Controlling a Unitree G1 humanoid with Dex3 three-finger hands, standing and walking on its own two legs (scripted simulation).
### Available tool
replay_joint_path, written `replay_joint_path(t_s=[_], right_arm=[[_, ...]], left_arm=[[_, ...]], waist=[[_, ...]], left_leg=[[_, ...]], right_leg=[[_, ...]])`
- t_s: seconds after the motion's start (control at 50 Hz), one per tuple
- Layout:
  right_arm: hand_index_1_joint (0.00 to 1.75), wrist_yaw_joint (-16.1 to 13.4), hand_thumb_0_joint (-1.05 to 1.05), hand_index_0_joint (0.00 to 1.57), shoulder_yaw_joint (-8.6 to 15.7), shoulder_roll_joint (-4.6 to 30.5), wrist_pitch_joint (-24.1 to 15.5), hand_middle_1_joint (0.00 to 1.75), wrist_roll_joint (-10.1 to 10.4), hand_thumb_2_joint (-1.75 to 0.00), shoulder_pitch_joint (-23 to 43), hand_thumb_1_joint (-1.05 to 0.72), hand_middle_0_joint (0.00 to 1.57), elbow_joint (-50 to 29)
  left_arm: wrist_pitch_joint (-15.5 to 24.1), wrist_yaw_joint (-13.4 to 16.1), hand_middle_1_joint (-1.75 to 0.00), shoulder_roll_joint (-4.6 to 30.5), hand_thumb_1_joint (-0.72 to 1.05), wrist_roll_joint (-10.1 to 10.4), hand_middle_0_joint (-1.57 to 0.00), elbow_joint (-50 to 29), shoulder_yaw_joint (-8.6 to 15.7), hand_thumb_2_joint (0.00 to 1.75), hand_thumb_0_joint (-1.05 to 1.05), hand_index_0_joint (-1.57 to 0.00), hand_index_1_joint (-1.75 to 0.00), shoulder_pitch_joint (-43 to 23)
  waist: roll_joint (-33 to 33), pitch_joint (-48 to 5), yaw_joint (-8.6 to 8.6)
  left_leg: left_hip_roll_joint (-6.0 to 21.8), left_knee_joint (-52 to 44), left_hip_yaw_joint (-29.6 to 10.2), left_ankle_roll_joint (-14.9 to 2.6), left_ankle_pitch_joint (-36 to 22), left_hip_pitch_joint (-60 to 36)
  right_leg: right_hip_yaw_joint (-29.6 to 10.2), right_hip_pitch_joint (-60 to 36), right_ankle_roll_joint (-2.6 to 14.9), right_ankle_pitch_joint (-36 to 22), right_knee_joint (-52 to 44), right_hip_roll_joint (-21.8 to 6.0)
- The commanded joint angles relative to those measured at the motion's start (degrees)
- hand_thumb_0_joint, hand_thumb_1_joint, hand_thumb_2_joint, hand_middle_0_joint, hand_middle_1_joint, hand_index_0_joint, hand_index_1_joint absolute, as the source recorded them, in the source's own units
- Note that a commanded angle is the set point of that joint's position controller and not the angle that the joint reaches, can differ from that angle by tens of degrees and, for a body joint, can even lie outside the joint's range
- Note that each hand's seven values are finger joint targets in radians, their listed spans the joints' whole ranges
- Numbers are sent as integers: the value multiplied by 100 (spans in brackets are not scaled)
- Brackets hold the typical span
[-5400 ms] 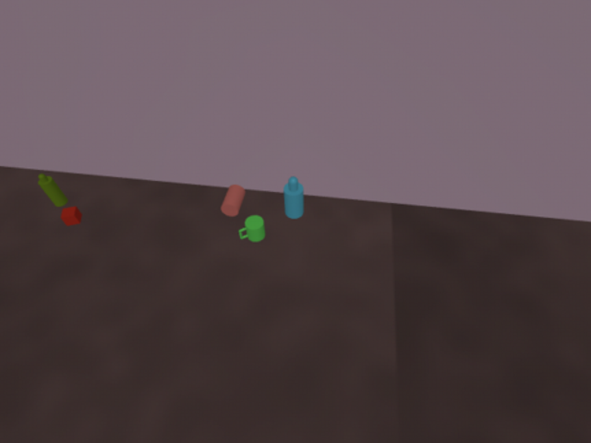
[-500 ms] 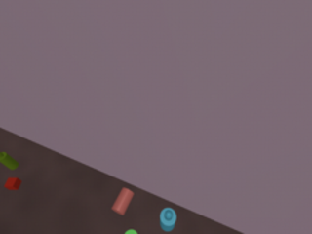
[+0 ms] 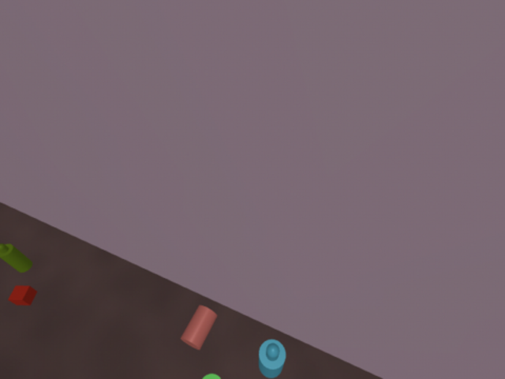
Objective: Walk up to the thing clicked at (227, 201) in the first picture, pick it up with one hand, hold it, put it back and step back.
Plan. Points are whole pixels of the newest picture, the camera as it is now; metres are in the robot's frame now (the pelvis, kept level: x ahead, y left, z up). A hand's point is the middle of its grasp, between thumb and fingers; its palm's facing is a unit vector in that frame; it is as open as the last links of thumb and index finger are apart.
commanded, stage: stand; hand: left
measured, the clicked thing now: (199, 326) +0.41 +0.23 -0.74
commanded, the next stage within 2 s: none
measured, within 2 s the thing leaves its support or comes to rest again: neither
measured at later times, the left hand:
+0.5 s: hand out of the picture +0.07 +0.25 -0.16, palm faces -0.01 -0.94 -0.34, open 7.4 cm
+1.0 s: hand out of the picture +0.07 +0.25 -0.16, palm faces +0.00 -0.94 -0.34, open 7.4 cm
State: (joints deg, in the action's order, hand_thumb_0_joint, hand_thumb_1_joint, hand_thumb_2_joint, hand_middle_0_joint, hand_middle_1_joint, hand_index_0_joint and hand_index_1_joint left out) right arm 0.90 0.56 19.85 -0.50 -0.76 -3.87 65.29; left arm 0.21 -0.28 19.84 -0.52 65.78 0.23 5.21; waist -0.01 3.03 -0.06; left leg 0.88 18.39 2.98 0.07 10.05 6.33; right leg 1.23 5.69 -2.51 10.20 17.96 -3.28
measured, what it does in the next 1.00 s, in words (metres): stands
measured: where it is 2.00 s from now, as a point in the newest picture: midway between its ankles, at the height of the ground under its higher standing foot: outside the picture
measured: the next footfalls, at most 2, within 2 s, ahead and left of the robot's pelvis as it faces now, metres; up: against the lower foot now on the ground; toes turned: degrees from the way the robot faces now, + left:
none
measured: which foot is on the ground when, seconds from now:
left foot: down 0.00-1.00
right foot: down 0.00-1.00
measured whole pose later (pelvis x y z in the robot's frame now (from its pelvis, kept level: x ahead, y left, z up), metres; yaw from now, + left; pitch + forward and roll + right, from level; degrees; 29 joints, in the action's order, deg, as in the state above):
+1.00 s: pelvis +0.00 -0.01 +0.00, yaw +1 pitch -2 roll +0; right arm 0.8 0.2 20.1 -0.5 -0.7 -5.9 65.0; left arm 0.2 -0.5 19.8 -0.6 65.1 0.4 6.7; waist 0.2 2.8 0.0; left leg 1.4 18.0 2.1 0.6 9.8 5.9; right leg 2.1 4.8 -2.0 10.2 17.4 -2.8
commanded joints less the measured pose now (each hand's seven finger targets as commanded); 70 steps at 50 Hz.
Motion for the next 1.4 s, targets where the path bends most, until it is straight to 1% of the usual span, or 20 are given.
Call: replay_joint_path(t_s=[0.0,0.12,0.14,0.26,0.36,0.4,0.46,0.48,0.52,0.62,0.68,0.74,0.76,0.82,0.88,1.02,1.06,1.1,1.2,1.38], right_arm=[[30,-108,0,20,204,1251,-136,30,28,-90,298,-90,20,-314],[30,-106,0,20,193,1237,-141,30,35,-90,274,-90,20,-337],[30,-106,0,20,198,1229,-138,30,28,-90,226,-90,20,-337],[30,-115,0,20,211,1260,-124,30,30,-90,274,-90,20,-341],[30,-110,0,20,201,1255,-110,30,23,-90,170,-90,20,-331],[30,-108,0,20,190,1254,-126,30,21,-90,193,-90,20,-316],[30,-110,0,20,184,1237,-129,30,23,-90,191,-90,20,-317],[30,-111,0,20,186,1239,-125,30,22,-90,144,-90,20,-315],[30,-107,0,20,197,1263,-123,30,30,-90,139,-90,20,-326],[30,-109,0,20,181,1266,-134,30,28,-90,111,-90,20,-320],[30,-119,0,20,187,1257,-128,30,30,-90,138,-90,20,-337],[30,-116,0,20,177,1249,-135,30,28,-90,68,-90,20,-328],[30,-116,0,20,177,1244,-128,30,25,-90,103,-90,20,-324],[30,-117,0,20,181,1262,-128,30,31,-90,100,-90,20,-339],[30,-115,0,20,171,1237,-132,30,27,-90,83,-90,20,-358],[30,-117,0,20,176,1268,-123,30,21,-90,59,-90,20,-355],[30,-117,0,20,176,1259,-120,30,21,-90,88,-90,20,-376],[30,-116,0,20,163,1251,-133,30,26,-90,62,-90,20,-372],[30,-120,0,20,167,1247,-116,30,26,-90,69,-90,20,-374],[30,-117,0,20,175,1261,-120,30,22,-90,67,-90,20,-383]], left_arm=[[142,79,-30,1237,90,-7,-20,-358,188,90,0,-20,-30,-245],[153,71,-30,1236,90,-17,-20,-360,192,90,0,-20,-30,-179],[154,79,-30,1267,90,-13,-20,-378,198,90,0,-20,-30,-238],[146,77,-30,1220,90,-14,-20,-383,187,90,0,-20,-30,-185],[153,84,-30,1271,90,-23,-20,-408,201,90,0,-20,-30,-209],[151,68,-30,1232,90,-10,-20,-399,184,90,0,-20,-30,-141],[140,71,-30,1260,90,-23,-20,-408,205,90,0,-20,-30,-160],[129,79,-30,1266,90,-22,-20,-397,212,90,0,-20,-30,-176],[148,78,-30,1243,90,-26,-20,-404,198,90,0,-20,-30,-147],[146,68,-30,1253,90,-7,-20,-415,212,90,0,-20,-30,-142],[133,68,-30,1257,90,-11,-20,-398,215,90,0,-20,-30,-104],[134,65,-30,1254,90,-19,-20,-416,209,90,0,-20,-30,-156],[137,68,-30,1264,90,-16,-20,-419,210,90,0,-20,-30,-133],[130,57,-30,1239,90,-28,-20,-415,203,90,0,-20,-30,-100],[139,63,-30,1264,90,-22,-20,-432,218,90,0,-20,-30,-111],[133,61,-30,1245,90,-16,-20,-424,211,90,0,-20,-30,-112],[142,62,-30,1245,90,-29,-20,-438,208,90,0,-20,-30,-88],[141,66,-30,1262,90,-25,-20,-436,215,90,0,-20,-30,-77],[135,66,-30,1257,90,-26,-20,-433,207,90,0,-20,-30,-60],[145,72,-30,1269,90,-35,-20,-444,213,90,0,-20,-30,-44]], waist=[[4,-528,-11],[-13,-562,-11],[-20,-577,-39],[-3,-516,0],[-75,-538,-21],[23,-463,2],[2,-513,12],[-32,-505,-10],[-52,-531,0],[37,-471,13],[-20,-440,24],[-32,-405,-13],[-24,-421,7],[39,-434,8],[6,-496,11],[-19,-415,-1],[-15,-474,7],[14,-451,9],[-9,-420,2],[-10,-455,2]], left_leg=[[728,-298,-619,-74,-901,-153],[728,-261,-606,-81,-1045,-209],[751,-278,-622,-80,-1057,-201],[737,-268,-633,-67,-950,-151],[736,-278,-613,-93,-846,-103],[737,-317,-632,-72,-753,-70],[735,-316,-629,-80,-823,-66],[727,-355,-645,-75,-778,-29],[749,-295,-644,-105,-955,-129],[736,-312,-641,-91,-913,-82],[738,-338,-644,-89,-801,-107],[738,-365,-664,-80,-755,-44],[729,-347,-659,-78,-730,-93],[728,-353,-653,-89,-717,-53],[740,-309,-648,-103,-931,-103],[736,-323,-666,-101,-729,-75],[729,-287,-652,-118,-817,-63],[736,-316,-664,-104,-858,-62],[737,-331,-677,-89,-747,-88],[728,-303,-677,-105,-807,-108]], right_leg=[[-420,0,272,-734,-290,-511],[-412,-29,270,-946,-289,-533],[-399,-56,282,-899,-262,-529],[-393,-40,277,-811,-335,-517],[-406,-102,292,-792,-361,-542],[-401,-65,288,-666,-370,-527],[-402,-109,302,-784,-336,-540],[-377,-129,298,-689,-327,-517],[-380,-95,290,-804,-330,-529],[-399,-139,294,-832,-329,-536],[-396,-36,304,-635,-350,-518],[-388,-62,304,-597,-336,-515],[-387,-6,301,-574,-348,-510],[-412,-55,311,-654,-349,-524],[-392,-104,305,-810,-299,-535],[-394,-42,312,-567,-353,-526],[-390,-104,303,-751,-362,-542],[-379,-115,294,-774,-326,-535],[-364,-14,298,-597,-339,-517],[-355,-51,298,-689,-329,-526]])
